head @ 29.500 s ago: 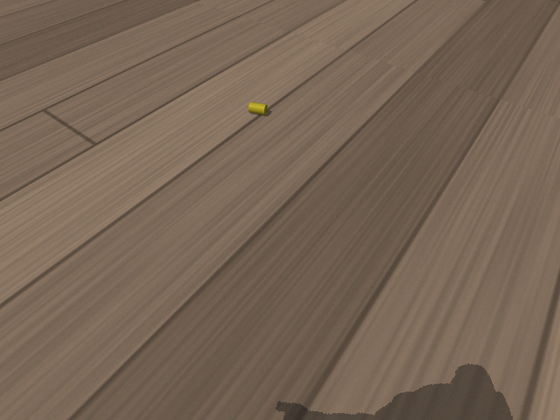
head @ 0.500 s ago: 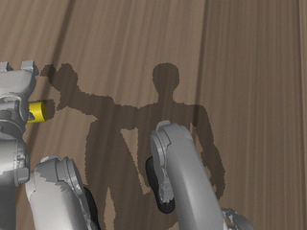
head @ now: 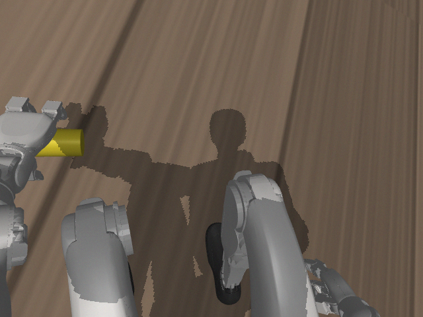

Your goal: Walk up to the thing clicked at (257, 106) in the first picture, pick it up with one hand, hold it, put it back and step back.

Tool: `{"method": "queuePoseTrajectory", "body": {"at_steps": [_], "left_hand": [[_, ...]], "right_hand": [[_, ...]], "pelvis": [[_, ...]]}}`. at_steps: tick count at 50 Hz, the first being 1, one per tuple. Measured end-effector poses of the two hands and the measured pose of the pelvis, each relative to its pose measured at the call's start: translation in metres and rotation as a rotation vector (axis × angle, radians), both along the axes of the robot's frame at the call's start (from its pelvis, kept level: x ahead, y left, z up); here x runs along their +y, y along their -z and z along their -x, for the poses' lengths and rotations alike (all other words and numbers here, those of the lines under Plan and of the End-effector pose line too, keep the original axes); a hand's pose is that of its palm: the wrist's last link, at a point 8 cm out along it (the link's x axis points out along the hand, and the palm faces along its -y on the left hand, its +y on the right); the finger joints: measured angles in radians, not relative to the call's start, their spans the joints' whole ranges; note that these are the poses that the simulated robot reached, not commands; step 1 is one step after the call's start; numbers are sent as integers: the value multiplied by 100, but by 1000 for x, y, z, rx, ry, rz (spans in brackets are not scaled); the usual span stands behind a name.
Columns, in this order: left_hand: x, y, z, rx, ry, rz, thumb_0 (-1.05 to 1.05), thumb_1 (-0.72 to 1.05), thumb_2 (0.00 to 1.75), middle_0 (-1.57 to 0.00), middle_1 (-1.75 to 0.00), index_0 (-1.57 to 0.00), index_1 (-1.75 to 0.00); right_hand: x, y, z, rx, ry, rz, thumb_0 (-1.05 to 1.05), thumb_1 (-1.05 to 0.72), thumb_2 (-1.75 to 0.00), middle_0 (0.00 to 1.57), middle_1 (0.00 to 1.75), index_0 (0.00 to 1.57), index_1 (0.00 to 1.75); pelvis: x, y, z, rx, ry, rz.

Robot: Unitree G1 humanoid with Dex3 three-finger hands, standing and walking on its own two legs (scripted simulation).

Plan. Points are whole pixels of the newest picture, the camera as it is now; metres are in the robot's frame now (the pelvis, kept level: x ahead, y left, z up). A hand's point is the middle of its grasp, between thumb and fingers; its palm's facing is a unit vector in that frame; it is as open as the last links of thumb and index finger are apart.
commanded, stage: rest palm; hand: left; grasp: from above
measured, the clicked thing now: (57, 142) +0.48 +0.25 -0.29
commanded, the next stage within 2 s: close in 0.54 s
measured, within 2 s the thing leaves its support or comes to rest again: neither
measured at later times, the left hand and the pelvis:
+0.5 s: hand (48, 149) +0.45 +0.26 -0.25, palm faces -0.54 -0.07 -0.84, open 13.6 cm; pelvis +0.01 +0.00 -0.02, yaw -2 degrees
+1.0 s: hand (55, 144) +0.46 +0.24 -0.26, palm faces -0.47 -0.07 -0.88, open 12.2 cm; pelvis +0.01 +0.00 -0.02, yaw -4 degrees
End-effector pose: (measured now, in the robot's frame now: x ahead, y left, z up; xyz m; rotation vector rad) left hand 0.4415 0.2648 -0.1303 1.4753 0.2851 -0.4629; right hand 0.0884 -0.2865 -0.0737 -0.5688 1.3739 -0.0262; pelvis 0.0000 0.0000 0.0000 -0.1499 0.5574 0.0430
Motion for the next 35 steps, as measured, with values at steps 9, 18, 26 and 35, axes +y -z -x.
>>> {"method": "queuePoseTrajectory", "body": {"at_steps": [9,18,26,35], "left_hand": [[-19,28,-21,-13,-62,-50,0,-39,88,-6,-105,-12,-98],[-12,51,-29,49,-154,-63,0,-39,87,-5,-105,-11,-98],[-5,63,-21,95,-129,-26,0,-39,87,-6,-106,-12,-99],[-17,66,-17,26,-29,-6,0,-35,89,-8,-105,-14,-99]], "right_hand": [[10,6,33,47,1,-40,0,-90,-89,20,30,20,29],[23,17,79,173,76,-115,0,-90,-90,20,30,20,29],[22,16,87,241,63,-119,0,-90,-90,20,30,20,29],[12,9,58,194,-43,-76,0,-90,-90,20,30,20,29]], "pelvis": [[0,12,-1,2,14,9],[-2,19,-7,11,27,11],[-4,21,-10,-1,32,16],[-2,22,-10,-25,42,31]]}}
